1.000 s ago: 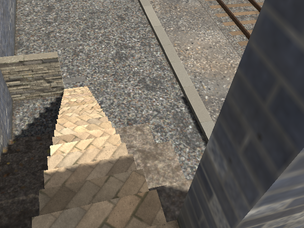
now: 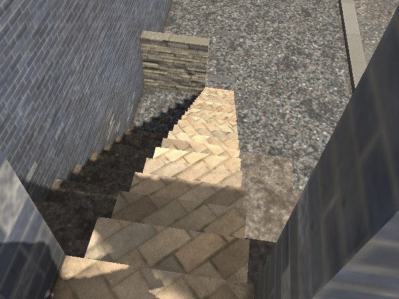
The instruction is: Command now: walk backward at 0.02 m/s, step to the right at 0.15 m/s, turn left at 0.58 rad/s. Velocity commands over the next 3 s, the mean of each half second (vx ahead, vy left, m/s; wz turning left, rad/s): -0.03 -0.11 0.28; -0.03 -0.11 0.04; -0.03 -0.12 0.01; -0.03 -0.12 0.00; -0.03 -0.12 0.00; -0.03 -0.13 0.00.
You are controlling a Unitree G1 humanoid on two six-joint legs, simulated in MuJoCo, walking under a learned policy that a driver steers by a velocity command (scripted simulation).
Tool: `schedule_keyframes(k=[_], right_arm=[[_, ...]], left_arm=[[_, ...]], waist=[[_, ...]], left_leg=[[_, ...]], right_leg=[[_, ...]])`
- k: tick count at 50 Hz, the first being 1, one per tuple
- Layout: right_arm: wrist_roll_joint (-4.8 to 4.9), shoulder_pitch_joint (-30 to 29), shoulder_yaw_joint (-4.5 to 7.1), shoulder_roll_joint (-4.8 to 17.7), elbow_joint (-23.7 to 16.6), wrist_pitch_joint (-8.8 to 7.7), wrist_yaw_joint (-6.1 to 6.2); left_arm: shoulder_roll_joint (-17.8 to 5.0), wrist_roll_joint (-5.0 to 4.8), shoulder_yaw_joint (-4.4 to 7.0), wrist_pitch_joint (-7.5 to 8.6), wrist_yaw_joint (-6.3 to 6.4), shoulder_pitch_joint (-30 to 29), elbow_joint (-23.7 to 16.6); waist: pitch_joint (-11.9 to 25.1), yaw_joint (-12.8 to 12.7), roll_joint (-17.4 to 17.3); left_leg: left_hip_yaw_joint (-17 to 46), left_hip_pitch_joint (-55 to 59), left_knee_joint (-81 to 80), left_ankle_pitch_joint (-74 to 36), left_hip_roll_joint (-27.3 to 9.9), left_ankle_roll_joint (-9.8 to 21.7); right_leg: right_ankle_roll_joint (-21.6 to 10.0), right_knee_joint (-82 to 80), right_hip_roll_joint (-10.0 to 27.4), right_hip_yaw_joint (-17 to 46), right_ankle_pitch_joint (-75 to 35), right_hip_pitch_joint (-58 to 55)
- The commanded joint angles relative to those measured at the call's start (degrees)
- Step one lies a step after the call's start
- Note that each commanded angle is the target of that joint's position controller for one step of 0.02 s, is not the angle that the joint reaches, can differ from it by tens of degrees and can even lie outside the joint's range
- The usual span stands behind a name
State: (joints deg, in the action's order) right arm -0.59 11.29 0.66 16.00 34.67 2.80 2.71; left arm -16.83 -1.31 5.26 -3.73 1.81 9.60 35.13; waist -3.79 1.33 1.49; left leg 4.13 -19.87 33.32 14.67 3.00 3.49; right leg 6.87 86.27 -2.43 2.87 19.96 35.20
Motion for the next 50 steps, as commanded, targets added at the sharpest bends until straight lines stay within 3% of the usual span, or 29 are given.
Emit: schedule_keyframes(k=[1, 2, 4, 6, 7, 8, 9, 10, 11, 12, 14, 15, 17, 19, 21, 23, 24, 25, 26, 27, 28, 29, 30, 34, 35, 44, 45, 46, 50], right_arm=[[0.28, -3.36, 2.62, 8.22, -5.34, -0.77, 0.74], [0.95, -3.28, 3.01, 8.15, -5.65, -0.62, 0.52], [1.25, -3.04, 3.74, 8.25, -5.06, -0.12, 0.14], [1.26, -2.17, 4.31, 9.19, -4.19, -0.12, -0.28], [2.00, -3.12, 4.03, 8.43, -3.98, -0.16, -0.31], [2.07, -1.50, 3.56, 6.54, -3.10, -0.49, -0.32], [0.37, 0.96, 2.71, 2.97, -2.72, -0.76, -0.79], [1.54, -0.71, 3.42, 3.00, -3.66, -1.09, -0.91], [2.04, -0.89, 5.13, 7.12, -2.55, -1.31, -0.76], [2.47, -0.19, 6.34, 9.36, -0.93, -0.99, -0.76], [1.57, 0.29, 6.23, 7.44, 1.10, 0.49, -0.38], [1.36, 0.68, 5.41, 5.19, 1.72, 0.64, -0.69], [1.54, -3.89, 3.87, 2.16, 0.31, 0.14, -1.01], [1.57, -5.88, 2.78, 0.00, -0.12, -0.09, -1.43], [1.95, -5.96, 2.91, 0.67, 0.47, 0.10, -2.01], [2.58, -4.82, 3.41, 2.00, 1.61, 0.17, -2.13], [2.46, -3.29, 3.45, 1.79, 2.56, 0.11, -2.24], [1.61, -2.24, 3.13, 0.86, 3.11, -0.09, -2.43], [0.07, -1.65, 2.89, 0.95, 2.95, -0.48, -2.68], [-0.78, -1.75, 3.56, 4.30, 2.86, -0.93, -3.14], [-0.80, -1.74, 3.49, 3.54, 3.57, -1.37, -4.10], [-0.93, -4.73, 2.54, 1.00, 2.95, -1.95, -4.55], [-1.12, -5.47, 1.98, -0.34, 3.54, -2.46, -4.48], [-0.77, -3.62, 1.70, 0.03, 5.42, -3.79, -3.89], [-0.70, -2.91, 2.10, 1.79, 4.92, -3.43, -3.85], [-0.23, -0.84, 1.97, 1.45, 6.87, -2.91, -3.16], [-0.17, -1.70, 1.49, -0.01, 7.30, -2.78, -3.36], [-0.23, -0.44, 1.49, -0.38, 8.28, -3.20, -3.16], [0.13, 0.17, 1.69, 0.86, 10.35, -3.54, -2.85]], left_arm=[[-1.09, 0.20, -0.25, 0.99, 0.22, 2.69, -3.23], [0.03, 0.64, -0.89, 1.15, 0.34, 1.21, -3.60], [0.64, 0.52, -1.21, 2.07, 0.14, -1.60, -3.84], [-1.77, -0.86, -0.10, 2.73, -0.68, 0.29, -2.79], [-2.26, -0.79, 0.42, 3.08, -0.88, 3.30, -1.89], [-2.54, 0.10, 0.65, 3.16, -0.77, 4.36, -1.43], [-6.59, 1.78, 0.95, 3.23, -0.37, 6.30, -1.98], [-8.60, 3.25, 1.45, 3.37, -0.83, 2.88, -2.26], [-6.90, 4.05, 0.87, 4.42, -1.33, -0.75, -3.89], [-5.25, 3.29, 0.41, 4.82, -1.51, -3.70, -4.53], [-1.83, 0.95, -0.90, 4.71, -1.21, -7.63, -5.11], [-0.02, 0.53, -1.92, 4.31, -0.77, -6.14, -4.28], [1.19, 0.76, -2.03, 3.40, -0.24, -3.40, -3.34], [0.63, 0.91, -1.71, 3.05, 0.01, -1.87, -2.45], [-1.88, 1.01, -0.57, 3.16, -0.28, -0.71, -1.83], [-1.53, 0.49, -0.47, 3.45, -0.73, 0.03, -1.55], [-0.69, 0.04, -0.72, 3.61, -0.92, -1.20, -1.61], [0.28, -0.35, -0.98, 3.86, -1.16, -1.14, -1.00], [0.76, 0.06, -0.92, 4.42, -1.40, -0.08, -0.19], [0.17, 0.44, -0.30, 4.72, -1.47, 2.54, 0.45], [0.87, 0.64, -0.47, 4.54, -1.04, 1.55, 0.70], [0.17, 0.71, -0.20, 4.31, -0.77, -0.48, 0.74], [0.54, 0.65, -0.04, 4.07, -0.62, -0.77, 1.31], [1.20, 0.54, 0.37, 3.77, -0.74, 2.48, 4.03], [0.88, 0.77, 0.48, 3.71, -0.84, 3.50, 4.72], [-0.13, 1.01, 1.14, 3.48, -0.25, 8.66, 10.43], [0.88, 0.79, 0.99, 3.76, -0.53, 9.05, 10.91], [-0.09, 0.59, 1.21, 3.58, -0.27, 8.92, 11.20], [-0.59, 0.53, 1.51, 3.02, 0.38, 10.63, 12.77]], waist=[[6.79, -1.10, -6.50], [7.28, -0.73, -8.56], [8.86, 1.35, -11.27], [10.85, 1.78, -14.19], [10.97, -0.16, -14.30], [10.79, -0.90, -10.82], [11.55, 0.11, -0.28], [8.28, 1.80, 15.46], [8.02, 1.54, 15.04], [6.79, 2.43, 10.78], [5.43, 3.26, 4.77], [5.77, 2.60, 2.62], [5.27, 0.14, 5.95], [6.48, -0.47, 8.22], [7.21, -1.68, 11.20], [6.69, -2.12, 11.16], [6.59, -0.78, 9.85], [6.59, 0.58, 7.83], [8.28, 0.85, 4.85], [8.55, -1.22, -2.35], [8.05, -0.90, -8.94], [3.97, -0.64, -9.67], [2.55, -0.84, -8.78], [0.13, -0.80, -7.44], [-0.39, -0.88, -5.39], [1.52, -0.32, -3.94], [2.60, -0.08, -5.02], [2.38, 0.07, -4.55], [2.03, -0.12, -2.21]], left_leg=[[13.73, 9.70, -7.12, -25.60, -9.59, 11.10], [12.23, 9.18, -6.84, -26.62, -8.32, 9.76], [13.04, 8.52, -6.12, -27.42, -8.99, 9.34], [18.08, 9.25, -6.76, -23.96, -11.41, 9.61], [19.32, 7.59, -6.28, -18.24, -10.91, 8.38], [19.01, 4.15, -5.41, -8.99, -8.18, 5.76], [14.82, -1.34, 3.34, 8.34, -2.13, 0.67], [7.65, -6.26, 16.60, 20.69, 4.75, -2.53], [6.67, -5.43, 33.75, 24.57, 4.08, -4.66], [6.39, -7.58, 43.20, 22.63, 4.20, -4.93], [7.98, -11.22, 49.59, 15.92, 3.35, -6.51], [8.59, -10.68, 47.77, 12.78, 2.43, -7.41], [5.40, -13.26, 36.90, 11.44, 1.01, -7.56], [1.53, -8.47, 21.40, 13.34, -2.39, -7.52], [-2.67, -2.11, 11.34, 17.39, -2.97, -7.63], [-3.72, 0.46, 3.70, 13.29, -3.34, -6.71], [-4.00, 3.28, -2.81, 6.71, -3.59, -5.69], [-3.41, 7.52, -10.65, -2.21, -3.95, -4.61], [-0.58, 12.54, -10.96, -9.00, -5.52, -3.87], [0.87, 11.87, -6.03, -10.79, -8.27, -2.16], [3.94, 4.09, -9.95, 2.53, -9.46, 0.23], [4.85, -0.53, -13.38, 9.78, -9.23, 0.30], [4.39, -2.61, -14.38, 12.40, -8.98, -0.55], [3.81, -1.78, -15.18, 10.65, -8.76, -1.22], [5.49, -1.53, -14.79, 9.78, -9.93, -0.40], [4.46, 2.90, -13.57, 1.32, -9.96, 0.89], [1.92, 3.58, -13.04, -0.41, -8.37, -0.46], [1.44, 3.52, -13.12, 0.50, -7.87, -0.78], [0.39, 4.09, -12.28, -3.28, -7.52, -1.23]], right_leg=[[1.69, -13.21, 1.30, -0.24, -3.92, 1.46], [1.89, -22.93, 0.80, -1.30, -2.60, -2.59], [1.76, -37.72, 0.44, -2.99, 0.62, -10.18], [0.82, -47.93, 0.62, -2.47, -0.09, -16.34], [-0.55, -56.99, 0.62, -2.75, -6.11, -21.20], [-2.18, -62.32, 1.24, -2.00, -13.86, -26.33], [-6.21, -61.76, 12.74, 7.97, -31.62, -30.96], [-15.74, -64.58, 20.90, 18.04, -38.48, -24.94], [-21.62, -67.22, 23.75, 21.00, -33.67, -17.59], [-20.58, -67.07, 21.44, 18.55, -28.31, -16.97], [-17.21, -64.36, 17.71, 13.69, -24.53, -19.48], [-16.84, -64.08, 16.74, 12.89, -21.03, -21.00], [-17.20, -63.80, 14.46, 10.41, -19.56, -27.31], [-16.67, -63.82, 13.17, 9.14, -20.49, -30.14], [-17.21, -63.24, 12.55, 9.12, -21.92, -29.44], [-18.02, -62.87, 13.15, 11.52, -19.48, -28.46], [-17.27, -62.47, 12.87, 11.88, -17.63, -26.78], [-15.27, -62.37, 11.91, 11.38, -15.33, -24.53], [-12.15, -61.38, 10.16, 10.00, -10.66, -21.86], [-8.80, -60.04, 5.46, 4.46, -2.90, -19.61], [-5.27, -58.76, 2.71, -0.18, -2.11, -23.97], [-4.07, -58.32, 2.88, 0.18, -5.29, -25.73], [-4.23, -58.37, 3.24, 0.56, -7.03, -27.17], [-4.99, -59.75, 3.71, 1.46, -9.09, -26.13], [-5.45, -59.37, 3.36, 2.13, -8.49, -24.79], [-5.20, -60.69, 3.82, 2.89, -11.71, -23.90], [-4.93, -61.75, 4.14, 3.15, -12.76, -25.37], [-4.98, -61.37, 4.03, 2.72, -13.32, -25.84], [-5.63, -61.21, 4.04, 2.87, -16.38, -26.41]])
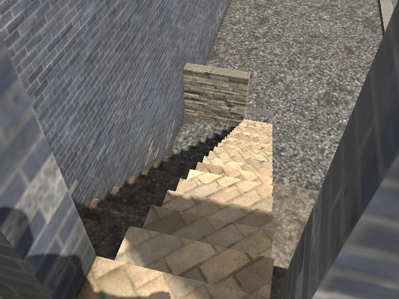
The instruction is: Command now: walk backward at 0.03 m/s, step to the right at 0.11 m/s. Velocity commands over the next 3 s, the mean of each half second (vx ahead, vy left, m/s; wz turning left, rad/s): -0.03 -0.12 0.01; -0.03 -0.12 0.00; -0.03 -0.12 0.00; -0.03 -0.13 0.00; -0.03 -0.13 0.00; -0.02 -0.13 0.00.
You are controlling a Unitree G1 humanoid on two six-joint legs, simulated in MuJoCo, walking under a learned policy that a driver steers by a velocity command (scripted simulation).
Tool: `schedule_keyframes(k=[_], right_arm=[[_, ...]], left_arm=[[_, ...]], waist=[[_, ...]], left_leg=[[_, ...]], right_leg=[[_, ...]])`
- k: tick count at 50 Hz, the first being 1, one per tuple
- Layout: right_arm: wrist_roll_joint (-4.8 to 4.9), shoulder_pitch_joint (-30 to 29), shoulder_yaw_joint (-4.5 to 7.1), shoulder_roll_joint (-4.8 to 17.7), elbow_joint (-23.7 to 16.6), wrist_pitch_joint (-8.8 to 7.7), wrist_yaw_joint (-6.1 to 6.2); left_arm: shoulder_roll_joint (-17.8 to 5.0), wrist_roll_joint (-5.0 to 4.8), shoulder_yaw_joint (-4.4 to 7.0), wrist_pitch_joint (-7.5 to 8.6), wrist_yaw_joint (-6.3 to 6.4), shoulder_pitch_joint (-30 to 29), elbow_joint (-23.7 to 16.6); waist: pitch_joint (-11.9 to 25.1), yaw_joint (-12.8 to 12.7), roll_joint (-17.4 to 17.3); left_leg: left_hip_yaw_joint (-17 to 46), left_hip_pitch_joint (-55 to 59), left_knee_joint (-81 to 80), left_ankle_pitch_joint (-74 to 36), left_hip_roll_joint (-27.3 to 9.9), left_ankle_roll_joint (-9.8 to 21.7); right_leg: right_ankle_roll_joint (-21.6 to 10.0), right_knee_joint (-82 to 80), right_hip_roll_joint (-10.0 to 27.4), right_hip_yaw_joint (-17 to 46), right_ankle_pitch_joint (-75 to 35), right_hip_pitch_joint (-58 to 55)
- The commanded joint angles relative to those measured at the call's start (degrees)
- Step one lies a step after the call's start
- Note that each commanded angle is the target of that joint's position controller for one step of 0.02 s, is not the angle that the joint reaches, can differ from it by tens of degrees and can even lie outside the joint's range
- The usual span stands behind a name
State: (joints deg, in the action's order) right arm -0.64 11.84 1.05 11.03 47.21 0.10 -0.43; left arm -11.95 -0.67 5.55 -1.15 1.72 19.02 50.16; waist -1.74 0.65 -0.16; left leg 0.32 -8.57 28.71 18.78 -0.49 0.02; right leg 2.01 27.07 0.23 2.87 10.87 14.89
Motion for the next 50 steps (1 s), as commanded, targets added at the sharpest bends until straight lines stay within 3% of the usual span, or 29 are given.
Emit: schedule_keyframes(k=[1, 3, 4, 13, 22, 50], right_arm=[[0.28, -0.22, 1.28, 5.88, -1.72, -0.78, 0.38], [0.38, 0.19, 1.27, 5.99, -0.77, -0.64, 0.52], [1.08, 0.30, 1.39, 5.87, 0.04, -0.92, 0.92], [0.97, 0.61, 1.71, 7.00, 3.90, -1.04, 2.12], [0.95, -0.04, 1.97, 7.59, 4.93, -1.52, 3.20], [0.96, 0.47, 2.43, 9.33, 6.19, -2.13, 3.30]], left_arm=[[-5.24, -0.18, 1.20, 0.22, 0.64, 1.65, -1.93], [-5.11, -0.29, 1.23, -0.05, 0.93, 2.22, -1.25], [-4.23, -0.42, 0.83, -0.32, 1.09, 1.29, -1.71], [-4.59, -0.17, 1.15, -1.81, 2.07, 1.78, -1.02], [-5.02, 0.17, 1.10, -1.96, 1.89, -0.20, -1.38], [-5.74, 0.36, 0.74, -2.19, 1.30, -2.48, -1.86]], waist=[[0.28, 0.50, -0.37], [0.62, 0.54, -0.30], [1.38, 0.87, 0.21], [0.39, 0.67, -0.48], [0.12, 1.18, 0.59], [0.22, 1.05, -0.03]], left_leg=[[3.97, -7.05, -7.50, -8.58, -4.05, 2.12], [3.52, -6.85, -7.23, -9.88, -3.88, 1.95], [3.26, -6.24, -6.93, -10.79, -4.02, 1.91], [2.29, -8.27, -6.78, -9.71, -3.91, 1.40], [1.48, -8.32, -6.06, -5.80, -4.37, 0.08], [0.70, -7.98, -6.67, -5.66, -5.46, -0.26]], right_leg=[[-0.99, -1.94, 1.33, 2.89, -8.19, -6.51], [-1.28, -1.59, 1.23, 2.84, -9.48, -7.16], [-1.38, -1.17, 1.15, 2.76, -10.98, -7.33], [-2.60, -0.29, 0.57, 2.77, -11.90, -8.32], [-3.68, -2.88, 0.95, 4.91, -7.34, -7.63], [-4.69, -3.94, 0.51, 6.22, -6.05, -8.25]])
Over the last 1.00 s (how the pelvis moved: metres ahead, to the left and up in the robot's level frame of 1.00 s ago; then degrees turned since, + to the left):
-0.05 -0.02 0.00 5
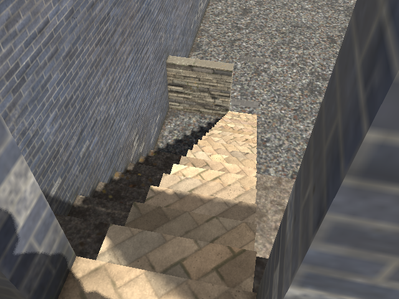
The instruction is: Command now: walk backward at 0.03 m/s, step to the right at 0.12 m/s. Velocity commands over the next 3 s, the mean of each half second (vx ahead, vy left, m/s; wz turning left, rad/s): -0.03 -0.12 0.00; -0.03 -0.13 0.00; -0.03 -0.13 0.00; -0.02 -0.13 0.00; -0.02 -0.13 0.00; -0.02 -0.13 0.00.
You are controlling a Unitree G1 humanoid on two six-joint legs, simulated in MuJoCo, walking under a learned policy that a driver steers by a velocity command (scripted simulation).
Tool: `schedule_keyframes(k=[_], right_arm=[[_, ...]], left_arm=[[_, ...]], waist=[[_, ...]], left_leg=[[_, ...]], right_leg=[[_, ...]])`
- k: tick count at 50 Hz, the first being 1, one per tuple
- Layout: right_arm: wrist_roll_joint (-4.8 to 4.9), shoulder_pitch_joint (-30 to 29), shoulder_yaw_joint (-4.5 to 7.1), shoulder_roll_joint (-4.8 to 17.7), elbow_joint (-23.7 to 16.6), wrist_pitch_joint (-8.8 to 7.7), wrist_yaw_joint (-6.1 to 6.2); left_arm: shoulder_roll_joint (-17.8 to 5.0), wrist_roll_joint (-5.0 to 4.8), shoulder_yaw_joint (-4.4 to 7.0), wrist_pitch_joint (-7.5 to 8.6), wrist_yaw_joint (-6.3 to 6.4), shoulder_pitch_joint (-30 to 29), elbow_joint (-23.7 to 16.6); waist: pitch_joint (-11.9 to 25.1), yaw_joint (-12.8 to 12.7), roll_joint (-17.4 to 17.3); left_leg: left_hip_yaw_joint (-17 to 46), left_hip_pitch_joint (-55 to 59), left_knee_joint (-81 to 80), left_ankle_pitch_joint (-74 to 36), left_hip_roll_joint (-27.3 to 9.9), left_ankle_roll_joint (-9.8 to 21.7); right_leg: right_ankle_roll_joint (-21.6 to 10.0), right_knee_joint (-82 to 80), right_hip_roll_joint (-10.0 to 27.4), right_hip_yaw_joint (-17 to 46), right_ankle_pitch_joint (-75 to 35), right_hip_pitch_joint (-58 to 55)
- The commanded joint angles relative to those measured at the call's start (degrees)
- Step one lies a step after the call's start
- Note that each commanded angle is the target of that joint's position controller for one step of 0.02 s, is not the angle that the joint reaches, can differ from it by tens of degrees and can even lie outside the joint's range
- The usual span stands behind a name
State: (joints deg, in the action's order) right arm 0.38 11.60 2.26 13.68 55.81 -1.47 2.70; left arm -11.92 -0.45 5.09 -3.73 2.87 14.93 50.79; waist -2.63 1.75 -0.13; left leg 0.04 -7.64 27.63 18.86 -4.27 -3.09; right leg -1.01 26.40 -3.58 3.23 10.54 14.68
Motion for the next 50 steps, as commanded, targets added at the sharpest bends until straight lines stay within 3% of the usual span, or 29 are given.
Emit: schedule_keyframes(k=[1, 50], right_arm=[[-0.23, 0.35, 1.16, 6.64, -2.41, -0.58, 0.14], [-0.27, 2.56, 0.78, 7.91, -6.08, -0.64, 0.23]], left_arm=[[-5.86, 0.10, 1.19, 0.33, 0.07, 1.39, -2.49], [-6.88, -0.14, 1.06, 0.37, -0.02, 1.81, -2.37]], waist=[[0.82, -0.14, -0.36], [1.26, -0.06, -0.05]], left_leg=[[1.07, -9.35, -5.60, -5.81, -1.57, 3.01], [1.11, -9.51, -4.56, -4.18, -1.36, 3.82]], right_leg=[[-1.77, -3.15, 4.38, 5.93, -6.19, -7.95], [-1.47, -0.61, 4.06, 6.51, -7.40, -6.45]])
Over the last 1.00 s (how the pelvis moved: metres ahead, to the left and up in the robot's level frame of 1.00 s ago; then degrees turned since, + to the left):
0.00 -0.03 0.00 -1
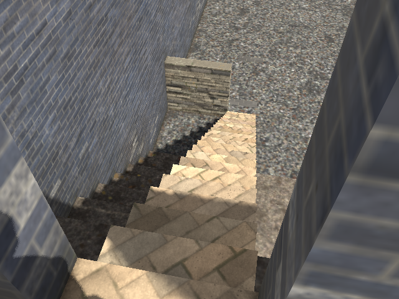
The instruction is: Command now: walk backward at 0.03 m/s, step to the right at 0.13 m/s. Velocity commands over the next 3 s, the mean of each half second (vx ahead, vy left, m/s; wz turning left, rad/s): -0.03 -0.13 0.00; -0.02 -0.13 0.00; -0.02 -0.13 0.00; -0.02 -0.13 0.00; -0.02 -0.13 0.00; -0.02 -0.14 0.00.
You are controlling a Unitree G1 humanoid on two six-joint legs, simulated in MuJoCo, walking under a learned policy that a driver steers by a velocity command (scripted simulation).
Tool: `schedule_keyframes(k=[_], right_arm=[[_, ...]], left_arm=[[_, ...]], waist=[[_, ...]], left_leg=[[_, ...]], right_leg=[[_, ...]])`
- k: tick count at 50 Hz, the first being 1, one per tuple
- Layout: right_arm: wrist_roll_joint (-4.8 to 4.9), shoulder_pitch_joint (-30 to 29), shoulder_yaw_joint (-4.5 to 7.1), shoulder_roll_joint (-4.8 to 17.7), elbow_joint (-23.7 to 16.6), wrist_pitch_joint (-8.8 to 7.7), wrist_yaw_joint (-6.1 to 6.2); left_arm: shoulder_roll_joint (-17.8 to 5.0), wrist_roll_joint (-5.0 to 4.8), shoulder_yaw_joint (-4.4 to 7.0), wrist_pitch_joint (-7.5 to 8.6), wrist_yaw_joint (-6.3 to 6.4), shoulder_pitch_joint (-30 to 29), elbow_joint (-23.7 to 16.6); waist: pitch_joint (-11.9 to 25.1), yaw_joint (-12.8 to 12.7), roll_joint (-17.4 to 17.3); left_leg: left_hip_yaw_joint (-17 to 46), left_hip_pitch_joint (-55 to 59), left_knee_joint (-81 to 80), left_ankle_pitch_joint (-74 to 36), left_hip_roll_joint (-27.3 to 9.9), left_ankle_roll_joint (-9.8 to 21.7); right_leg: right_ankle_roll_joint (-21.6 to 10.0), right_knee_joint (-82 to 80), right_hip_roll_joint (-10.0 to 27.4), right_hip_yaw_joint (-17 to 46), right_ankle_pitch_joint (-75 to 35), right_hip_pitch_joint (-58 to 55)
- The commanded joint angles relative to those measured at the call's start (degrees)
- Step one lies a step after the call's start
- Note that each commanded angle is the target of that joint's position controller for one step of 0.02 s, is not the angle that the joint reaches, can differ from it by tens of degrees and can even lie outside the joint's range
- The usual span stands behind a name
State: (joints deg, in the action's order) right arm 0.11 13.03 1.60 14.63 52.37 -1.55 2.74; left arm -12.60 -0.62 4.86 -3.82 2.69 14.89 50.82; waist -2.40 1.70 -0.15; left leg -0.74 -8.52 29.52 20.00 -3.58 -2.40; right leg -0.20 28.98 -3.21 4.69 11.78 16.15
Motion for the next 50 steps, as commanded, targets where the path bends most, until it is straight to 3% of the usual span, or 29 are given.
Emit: schedule_keyframes(k=[1, 50], right_arm=[[-0.01, 1.18, 1.43, 6.98, -2.71, -0.56, 0.19], [-0.06, 2.84, 1.28, 7.49, -5.33, -0.55, 0.25]], left_arm=[[-6.22, 0.02, 1.29, 0.46, 0.15, 1.84, -2.39], [-6.64, -0.04, 1.02, 0.48, -0.01, 1.82, -2.29]], waist=[[1.03, -0.01, -0.03], [1.07, 0.06, 0.21]], left_leg=[[1.90, -8.63, -6.43, -5.29, -2.05, 3.15], [1.97, -8.49, -5.98, -4.45, -1.91, 3.60]], right_leg=[[-2.27, -3.16, 3.68, 5.06, -8.67, -7.90], [-1.89, -2.09, 3.44, 5.64, -9.22, -7.05]])
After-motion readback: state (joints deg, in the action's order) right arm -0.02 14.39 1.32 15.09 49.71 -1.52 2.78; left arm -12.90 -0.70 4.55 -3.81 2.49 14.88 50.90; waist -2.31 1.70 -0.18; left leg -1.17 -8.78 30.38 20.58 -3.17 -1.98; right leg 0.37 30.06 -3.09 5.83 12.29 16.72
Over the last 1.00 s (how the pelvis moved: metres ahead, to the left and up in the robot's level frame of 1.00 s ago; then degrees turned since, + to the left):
0.00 0.01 0.00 -1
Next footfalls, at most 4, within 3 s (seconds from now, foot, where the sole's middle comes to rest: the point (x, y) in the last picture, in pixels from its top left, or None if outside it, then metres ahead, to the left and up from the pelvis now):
none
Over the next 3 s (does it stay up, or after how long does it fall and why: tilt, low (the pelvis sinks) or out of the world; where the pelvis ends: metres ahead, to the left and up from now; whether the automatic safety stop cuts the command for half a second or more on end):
stays up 0.00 0.01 0.00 its command is cut before an obstacle from the start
